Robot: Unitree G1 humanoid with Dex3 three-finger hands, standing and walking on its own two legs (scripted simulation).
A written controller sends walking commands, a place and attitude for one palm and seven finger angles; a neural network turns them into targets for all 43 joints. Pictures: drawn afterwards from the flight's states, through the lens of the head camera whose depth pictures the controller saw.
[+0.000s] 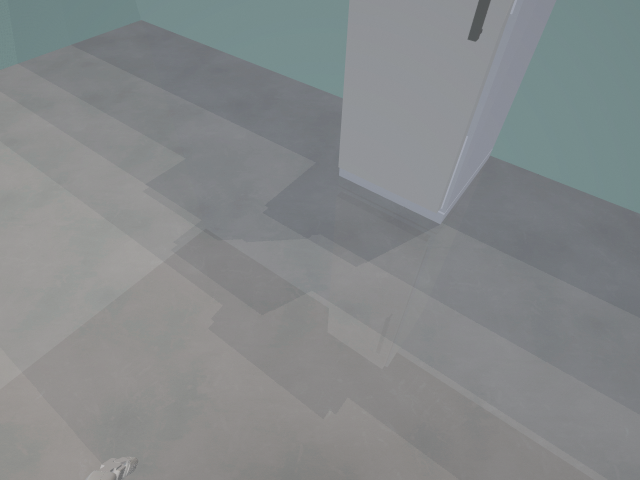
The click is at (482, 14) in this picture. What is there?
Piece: fridge door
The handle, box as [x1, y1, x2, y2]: [467, 0, 490, 41]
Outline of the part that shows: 490,0 479,0 467,39 475,41 478,38 482,29 481,27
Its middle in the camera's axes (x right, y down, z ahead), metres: +0.44 -0.72 +0.93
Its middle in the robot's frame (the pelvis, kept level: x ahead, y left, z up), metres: +1.23 -0.37 +0.25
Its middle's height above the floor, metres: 1.02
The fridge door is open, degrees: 0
